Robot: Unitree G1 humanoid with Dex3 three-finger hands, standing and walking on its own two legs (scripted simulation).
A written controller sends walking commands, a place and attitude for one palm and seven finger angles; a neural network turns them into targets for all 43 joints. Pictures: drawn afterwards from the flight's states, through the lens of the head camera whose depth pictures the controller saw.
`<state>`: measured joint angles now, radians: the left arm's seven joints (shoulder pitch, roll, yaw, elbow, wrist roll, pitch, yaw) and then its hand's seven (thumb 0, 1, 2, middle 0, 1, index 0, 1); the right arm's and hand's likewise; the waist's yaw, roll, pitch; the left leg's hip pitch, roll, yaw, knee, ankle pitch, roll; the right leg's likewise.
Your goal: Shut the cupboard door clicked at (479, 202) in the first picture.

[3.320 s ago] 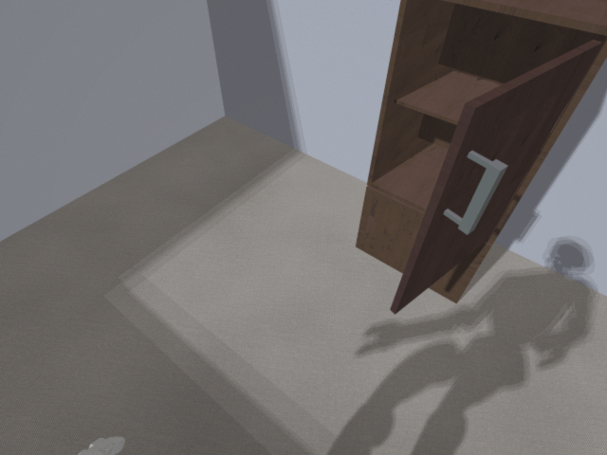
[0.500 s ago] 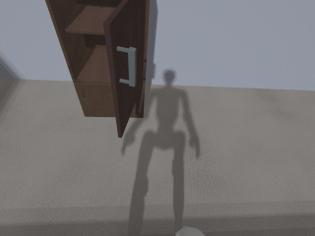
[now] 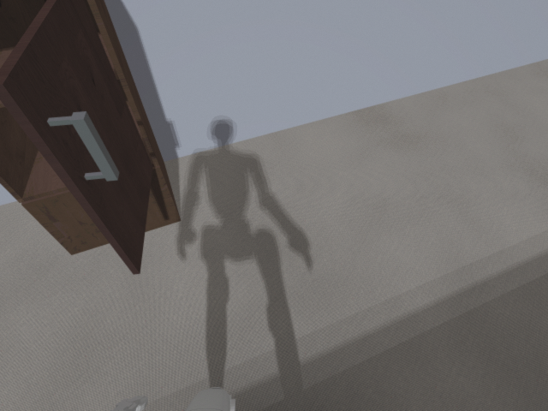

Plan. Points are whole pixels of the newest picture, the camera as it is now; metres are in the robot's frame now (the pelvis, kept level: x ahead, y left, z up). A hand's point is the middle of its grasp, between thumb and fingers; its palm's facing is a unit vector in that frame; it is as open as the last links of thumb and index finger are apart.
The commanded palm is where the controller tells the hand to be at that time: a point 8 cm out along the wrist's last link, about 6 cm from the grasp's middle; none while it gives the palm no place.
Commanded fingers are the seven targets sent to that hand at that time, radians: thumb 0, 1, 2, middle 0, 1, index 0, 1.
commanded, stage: walk around to get in front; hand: left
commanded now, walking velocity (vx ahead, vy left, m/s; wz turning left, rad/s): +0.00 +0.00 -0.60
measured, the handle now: (86, 150) +0.53 +0.38 +0.04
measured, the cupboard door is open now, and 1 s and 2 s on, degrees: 76 76 76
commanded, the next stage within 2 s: none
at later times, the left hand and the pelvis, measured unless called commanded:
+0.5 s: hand out of the picture +0.12 +0.24 -0.17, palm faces -0.27 -0.95 -0.18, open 7.4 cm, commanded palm none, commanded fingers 0.00 0.90 0.90 -0.20 -0.30 -0.20 -0.30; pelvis +0.00 +0.06 +0.01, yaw -19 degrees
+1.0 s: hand (206, 401) +0.16 +0.12 -0.15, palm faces -0.55 -0.79 -0.25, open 7.4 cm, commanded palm none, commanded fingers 0.00 0.90 0.90 -0.20 -0.30 -0.20 -0.30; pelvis -0.03 +0.02 +0.00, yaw -36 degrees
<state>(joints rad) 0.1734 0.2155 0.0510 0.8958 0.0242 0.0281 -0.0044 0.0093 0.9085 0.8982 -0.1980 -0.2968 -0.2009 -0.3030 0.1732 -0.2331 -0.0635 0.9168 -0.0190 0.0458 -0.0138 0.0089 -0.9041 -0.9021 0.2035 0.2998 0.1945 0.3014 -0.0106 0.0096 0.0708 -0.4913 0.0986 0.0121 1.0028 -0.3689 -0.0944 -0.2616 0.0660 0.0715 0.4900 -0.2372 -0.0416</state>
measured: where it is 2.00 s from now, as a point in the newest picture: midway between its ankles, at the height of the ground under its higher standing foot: outside the picture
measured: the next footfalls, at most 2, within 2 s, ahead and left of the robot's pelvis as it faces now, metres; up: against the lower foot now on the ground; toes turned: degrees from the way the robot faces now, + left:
left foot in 0.16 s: +0.06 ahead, +0.13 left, +0.00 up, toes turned -2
right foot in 0.70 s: -0.03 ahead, -0.08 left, +0.00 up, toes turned -33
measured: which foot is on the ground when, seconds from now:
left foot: up 0.00-0.14, down 0.16-0.70, up 0.72-1.00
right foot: down 0.00-0.16, up 0.18-0.68, down 0.70-1.00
